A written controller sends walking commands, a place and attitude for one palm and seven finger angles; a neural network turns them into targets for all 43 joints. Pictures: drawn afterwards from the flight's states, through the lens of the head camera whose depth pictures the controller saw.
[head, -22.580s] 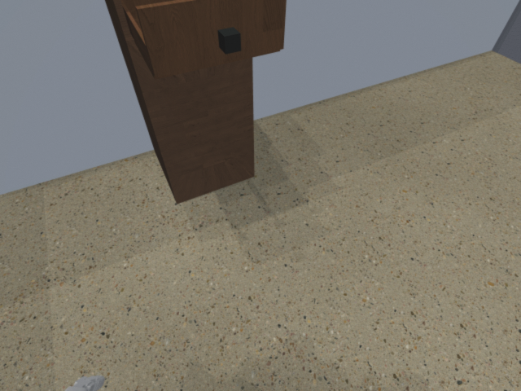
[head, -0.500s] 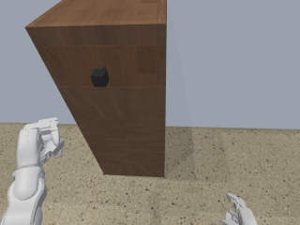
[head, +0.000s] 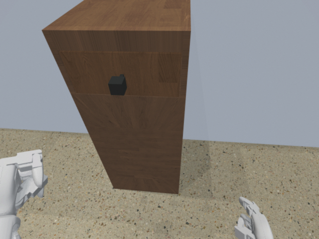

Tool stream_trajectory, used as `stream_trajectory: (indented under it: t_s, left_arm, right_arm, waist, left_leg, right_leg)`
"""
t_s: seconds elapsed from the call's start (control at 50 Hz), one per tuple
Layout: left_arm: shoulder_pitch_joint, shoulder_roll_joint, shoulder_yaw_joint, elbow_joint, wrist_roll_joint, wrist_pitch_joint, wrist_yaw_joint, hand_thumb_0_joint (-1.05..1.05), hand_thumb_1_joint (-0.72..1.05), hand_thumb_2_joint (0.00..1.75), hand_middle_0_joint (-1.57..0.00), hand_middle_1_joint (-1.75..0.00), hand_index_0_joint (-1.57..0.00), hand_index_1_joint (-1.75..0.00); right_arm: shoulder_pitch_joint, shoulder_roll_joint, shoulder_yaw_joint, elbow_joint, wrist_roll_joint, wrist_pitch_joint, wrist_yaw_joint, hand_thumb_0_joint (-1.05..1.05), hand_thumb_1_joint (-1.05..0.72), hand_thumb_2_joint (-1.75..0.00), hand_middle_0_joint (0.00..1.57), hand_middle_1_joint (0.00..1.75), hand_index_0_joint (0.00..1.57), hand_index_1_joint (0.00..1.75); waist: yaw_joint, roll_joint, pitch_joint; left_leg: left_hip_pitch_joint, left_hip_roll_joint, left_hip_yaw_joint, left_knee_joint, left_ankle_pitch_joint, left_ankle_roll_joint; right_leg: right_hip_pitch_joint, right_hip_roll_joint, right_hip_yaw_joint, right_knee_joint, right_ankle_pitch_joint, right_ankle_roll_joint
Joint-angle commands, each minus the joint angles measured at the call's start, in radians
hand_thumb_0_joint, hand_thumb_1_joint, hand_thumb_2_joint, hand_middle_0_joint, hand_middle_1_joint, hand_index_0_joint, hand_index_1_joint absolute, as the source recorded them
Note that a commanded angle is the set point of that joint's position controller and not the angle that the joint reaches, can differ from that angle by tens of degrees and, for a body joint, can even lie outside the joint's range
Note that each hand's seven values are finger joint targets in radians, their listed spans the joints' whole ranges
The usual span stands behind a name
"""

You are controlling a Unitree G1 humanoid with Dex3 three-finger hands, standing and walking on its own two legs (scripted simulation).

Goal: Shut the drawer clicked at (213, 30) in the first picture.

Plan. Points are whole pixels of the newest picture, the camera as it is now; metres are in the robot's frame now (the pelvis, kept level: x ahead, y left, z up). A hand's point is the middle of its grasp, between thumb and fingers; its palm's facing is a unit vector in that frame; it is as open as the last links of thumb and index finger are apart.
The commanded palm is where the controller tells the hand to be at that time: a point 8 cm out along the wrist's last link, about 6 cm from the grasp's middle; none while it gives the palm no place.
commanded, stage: draw the hand back to the body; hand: left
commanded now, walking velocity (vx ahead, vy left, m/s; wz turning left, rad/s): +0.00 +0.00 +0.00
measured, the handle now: (119, 82) +0.54 +0.21 +0.12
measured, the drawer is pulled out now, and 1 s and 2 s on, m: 0.00 0.00 0.00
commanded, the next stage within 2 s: step back with the hand held close in 0.04 s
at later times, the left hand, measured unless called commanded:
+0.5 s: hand (48, 181) +0.18 +0.24 +0.14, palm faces +0.24 -0.84 -0.49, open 3.3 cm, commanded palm +0.11 +0.29 +0.17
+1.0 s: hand out of the picture +0.08 +0.26 +0.16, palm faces +0.37 -0.79 -0.49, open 3.3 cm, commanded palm +0.00 +0.31 +0.17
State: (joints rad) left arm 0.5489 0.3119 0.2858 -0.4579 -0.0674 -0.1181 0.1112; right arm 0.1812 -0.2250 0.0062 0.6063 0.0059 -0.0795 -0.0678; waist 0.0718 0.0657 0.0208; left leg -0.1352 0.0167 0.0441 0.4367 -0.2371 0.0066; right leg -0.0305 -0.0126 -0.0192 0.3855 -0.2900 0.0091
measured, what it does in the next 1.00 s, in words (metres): shifts its weight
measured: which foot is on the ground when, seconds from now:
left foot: down 0.00-1.00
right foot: down 0.00-1.00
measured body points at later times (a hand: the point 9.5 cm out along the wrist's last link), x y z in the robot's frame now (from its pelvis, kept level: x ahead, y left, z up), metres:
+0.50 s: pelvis -0.03 +0.01 +0.00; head +0.00 +0.01 +0.45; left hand +0.16 +0.28 +0.17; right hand +0.14 -0.24 -0.09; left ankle +0.00 +0.11 -0.74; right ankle -0.05 -0.12 -0.74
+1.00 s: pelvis -0.12 +0.02 -0.02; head -0.09 +0.03 +0.43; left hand +0.05 +0.30 +0.19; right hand +0.05 -0.21 -0.09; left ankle +0.00 +0.11 -0.74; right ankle -0.06 -0.12 -0.74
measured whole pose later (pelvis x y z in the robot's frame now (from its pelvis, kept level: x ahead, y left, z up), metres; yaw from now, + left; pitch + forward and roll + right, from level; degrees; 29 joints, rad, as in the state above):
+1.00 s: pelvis -0.12 +0.02 -0.02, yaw +2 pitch -1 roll -3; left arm 0.61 0.41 0.39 -0.59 -0.02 -0.26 0.15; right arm 0.23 -0.20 0.00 0.55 0.01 -0.09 -0.07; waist -0.02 0.04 0.07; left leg -0.44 0.02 0.02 0.55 -0.11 0.05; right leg -0.34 0.04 0.02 0.57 -0.26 0.03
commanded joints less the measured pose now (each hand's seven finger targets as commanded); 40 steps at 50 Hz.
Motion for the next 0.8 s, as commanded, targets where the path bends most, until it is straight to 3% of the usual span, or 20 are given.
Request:
stream_trajectory:
  t_s: [0.0,0.06,0.14,0.16,0.18,0.24,0.3,0.34,0.4,0.44,0.5,0.54,0.64,0.7,0.78]
  left_arm:
    - [-0.110,0.172,0.102,-0.205,0.000,-0.056,0.018,0.00,0.90,0.90,-1.40,-1.60,-1.40,-1.60]
    - [-0.113,0.164,0.097,-0.225,0.000,-0.056,0.019,0.00,0.90,0.90,-1.40,-1.60,-1.40,-1.60]
    - [-0.089,0.162,0.102,-0.218,-0.002,-0.048,0.018,0.00,0.90,0.90,-1.40,-1.60,-1.40,-1.60]
    - [-0.242,0.343,0.274,-0.327,-0.002,-0.091,0.020,0.00,0.90,0.90,-1.40,-1.60,-1.40,-1.60]
    - [-0.143,0.262,0.215,-0.221,-0.002,-0.096,0.008,0.00,0.90,0.90,-1.40,-1.60,-1.40,-1.60]
    - [-0.005,0.170,0.138,-0.167,0.005,-0.093,-0.012,0.00,0.90,0.90,-1.40,-1.60,-1.40,-1.60]
    - [0.054,0.191,0.149,-0.206,0.006,-0.089,-0.007,0.00,0.90,0.90,-1.40,-1.60,-1.40,-1.60]
    - [0.064,0.207,0.162,-0.255,0.007,-0.090,-0.001,0.00,0.90,0.90,-1.40,-1.60,-1.40,-1.60]
    - [0.097,0.269,0.223,-0.305,0.001,-0.094,0.014,0.00,0.90,0.90,-1.40,-1.60,-1.40,-1.60]
    - [0.111,0.260,0.221,-0.339,-0.001,-0.099,0.020,0.00,0.90,0.90,-1.40,-1.60,-1.40,-1.60]
    - [0.129,0.274,0.238,-0.350,-0.002,-0.107,0.028,0.00,0.90,0.90,-1.40,-1.60,-1.40,-1.60]
    - [0.132,0.246,0.217,-0.338,-0.003,-0.113,0.030,0.00,0.90,0.90,-1.40,-1.60,-1.40,-1.60]
    - [0.116,0.226,0.205,-0.317,0.006,-0.141,0.038,0.00,0.90,0.90,-1.40,-1.60,-1.40,-1.60]
    - [0.082,0.246,0.214,-0.326,0.017,-0.162,0.047,0.00,0.90,0.90,-1.40,-1.60,-1.40,-1.60]
    - [0.049,0.227,0.194,-0.321,0.025,-0.182,0.059,0.00,0.90,0.90,-1.40,-1.60,-1.40,-1.60]
  right_arm:
    - [-0.113,-0.102,-0.031,-0.152,-0.002,-0.058,-0.011,0.00,-0.90,-0.90,0.20,0.30,0.20,0.30]
    - [-0.115,-0.098,-0.026,-0.156,-0.005,-0.061,-0.008,0.00,-0.90,-0.90,0.20,0.30,0.20,0.30]
    - [-0.121,-0.094,-0.023,-0.159,-0.005,-0.058,-0.004,0.00,-0.90,-0.90,0.20,0.30,0.20,0.30]
    - [-0.112,-0.118,-0.029,-0.191,-0.001,-0.035,0.003,0.00,-0.90,-0.90,0.20,0.30,0.20,0.30]
    - [-0.109,-0.099,-0.027,-0.164,-0.004,-0.018,0.003,0.00,-0.90,-0.90,0.20,0.30,0.20,0.30]
    - [-0.099,-0.115,-0.044,-0.187,-0.005,0.016,0.012,0.00,-0.90,-0.90,0.20,0.30,0.20,0.30]
    - [-0.104,-0.119,-0.054,-0.212,0.000,0.043,0.012,0.00,-0.90,-0.90,0.20,0.30,0.20,0.30]
    - [-0.097,-0.116,-0.058,-0.230,0.004,0.056,0.011,0.00,-0.90,-0.90,0.20,0.30,0.20,0.30]
    - [-0.110,-0.110,-0.064,-0.243,0.008,0.064,0.002,0.00,-0.90,-0.90,0.20,0.30,0.20,0.30]
    - [-0.098,-0.106,-0.063,-0.253,0.011,0.063,0.001,0.00,-0.90,-0.90,0.20,0.30,0.20,0.30]
    - [-0.094,-0.113,-0.070,-0.251,0.010,0.054,-0.005,0.00,-0.90,-0.90,0.20,0.30,0.20,0.30]
    - [-0.085,-0.109,-0.068,-0.250,0.010,0.045,-0.004,0.00,-0.90,-0.90,0.20,0.30,0.20,0.30]
    - [-0.073,-0.115,-0.070,-0.241,0.011,0.013,-0.008,0.00,-0.90,-0.90,0.20,0.30,0.20,0.30]
    - [-0.069,-0.125,-0.073,-0.236,0.006,-0.010,-0.013,0.00,-0.90,-0.90,0.20,0.30,0.20,0.30]
    - [-0.048,-0.120,-0.066,-0.221,-0.001,-0.031,-0.013,0.00,-0.90,-0.90,0.20,0.30,0.20,0.30]
  waist:
    - [-0.016,-0.033,-0.068]
    - [-0.014,0.006,-0.082]
    - [-0.009,-0.007,-0.068]
    - [-0.040,-0.024,-0.009]
    - [-0.048,-0.076,-0.001]
    - [-0.052,-0.062,-0.059]
    - [-0.050,-0.015,-0.142]
    - [-0.052,-0.042,-0.186]
    - [-0.045,-0.028,-0.212]
    - [-0.049,-0.003,-0.222]
    - [-0.048,0.024,-0.202]
    - [-0.055,0.024,-0.173]
    - [-0.071,0.011,-0.104]
    - [-0.077,-0.011,-0.058]
    - [-0.085,-0.028,-0.041]
  left_leg:
    - [0.118,0.004,-0.019,-0.046,0.215,0.021]
    - [0.114,0.004,-0.029,-0.052,0.220,0.015]
    - [0.099,0.006,-0.029,-0.049,0.239,0.012]
    - [0.030,0.027,-0.025,-0.019,0.183,0.039]
    - [0.027,0.021,-0.032,-0.002,0.171,0.040]
    - [0.041,0.039,-0.020,0.003,0.284,0.037]
    - [0.065,0.059,-0.016,0.007,0.407,0.040]
    - [0.056,0.071,-0.025,0.012,0.453,0.040]
    - [0.031,0.076,-0.026,0.024,0.464,0.041]
    - [-0.003,0.084,-0.035,0.024,0.461,0.040]
    - [-0.047,0.087,-0.045,0.014,0.389,0.039]
    - [-0.102,0.095,-0.062,-0.011,0.310,0.041]
    - [-0.257,0.094,-0.086,-0.060,-0.057,0.049]
    - [-0.298,0.077,-0.097,-0.057,-0.248,0.049]
    - [-0.274,0.067,-0.116,-0.039,-0.265,0.040]
  right_leg:
    - [-0.127,0.024,-0.007,-0.069,0.232,-0.020]
    - [-0.113,0.022,-0.009,-0.057,0.230,-0.023]
    - [-0.104,0.024,-0.009,-0.054,0.251,-0.024]
    - [-0.173,-0.021,0.085,-0.100,0.343,-0.019]
    - [-0.180,-0.040,0.086,-0.102,0.375,-0.018]
    - [-0.164,-0.041,0.063,-0.060,0.438,-0.006]
    - [-0.148,-0.031,0.038,-0.011,0.464,0.006]
    - [-0.128,-0.023,0.030,0.024,0.469,0.009]
    - [-0.128,-0.024,0.035,0.051,0.487,0.011]
    - [-0.112,-0.021,0.035,0.081,0.471,0.009]
    - [-0.138,-0.013,0.040,0.083,0.395,0.010]
    - [-0.143,-0.006,0.037,0.095,0.306,0.009]
    - [-0.158,-0.005,0.067,0.079,0.135,0.002]
    - [-0.231,-0.010,0.107,0.005,-0.060,-0.005]
    - [-0.308,-0.016,0.110,-0.040,-0.195,-0.015]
